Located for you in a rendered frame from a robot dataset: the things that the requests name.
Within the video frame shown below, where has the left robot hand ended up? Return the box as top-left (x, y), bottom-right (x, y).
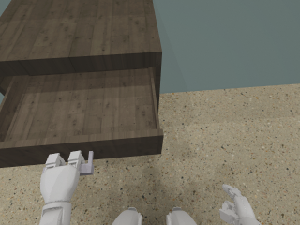
top-left (40, 150), bottom-right (85, 204)

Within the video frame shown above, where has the robot left shin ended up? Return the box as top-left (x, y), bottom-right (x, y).
top-left (128, 207), bottom-right (137, 212)

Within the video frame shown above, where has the handle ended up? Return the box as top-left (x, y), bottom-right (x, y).
top-left (42, 151), bottom-right (95, 176)

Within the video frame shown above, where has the right robot hand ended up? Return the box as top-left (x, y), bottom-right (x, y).
top-left (219, 184), bottom-right (256, 225)

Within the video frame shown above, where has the drawer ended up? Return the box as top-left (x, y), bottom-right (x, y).
top-left (0, 67), bottom-right (164, 168)

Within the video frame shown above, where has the cabinet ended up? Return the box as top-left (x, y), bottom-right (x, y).
top-left (0, 0), bottom-right (162, 113)

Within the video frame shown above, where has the left robot forearm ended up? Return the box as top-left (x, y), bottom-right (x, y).
top-left (39, 201), bottom-right (72, 225)

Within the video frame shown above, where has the right robot thigh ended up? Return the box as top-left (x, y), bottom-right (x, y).
top-left (166, 210), bottom-right (197, 225)

